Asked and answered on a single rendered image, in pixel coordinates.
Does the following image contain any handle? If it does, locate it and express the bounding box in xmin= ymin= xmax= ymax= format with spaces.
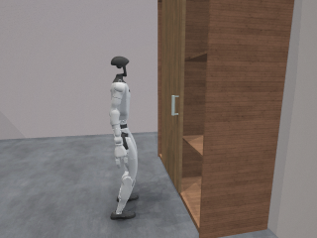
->
xmin=171 ymin=95 xmax=179 ymax=116

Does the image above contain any robot right upper arm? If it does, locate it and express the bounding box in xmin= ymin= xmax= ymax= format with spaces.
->
xmin=109 ymin=82 xmax=126 ymax=116

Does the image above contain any robot right hand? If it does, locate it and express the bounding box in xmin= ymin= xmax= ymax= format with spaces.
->
xmin=114 ymin=145 xmax=129 ymax=169

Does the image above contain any left robot foot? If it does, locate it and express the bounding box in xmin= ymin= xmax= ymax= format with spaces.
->
xmin=117 ymin=194 xmax=139 ymax=202

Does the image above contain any robot torso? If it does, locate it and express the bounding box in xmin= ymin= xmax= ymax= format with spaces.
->
xmin=110 ymin=79 xmax=131 ymax=138

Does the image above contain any right robot forearm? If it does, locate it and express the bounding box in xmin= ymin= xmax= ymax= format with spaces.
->
xmin=110 ymin=110 xmax=124 ymax=147

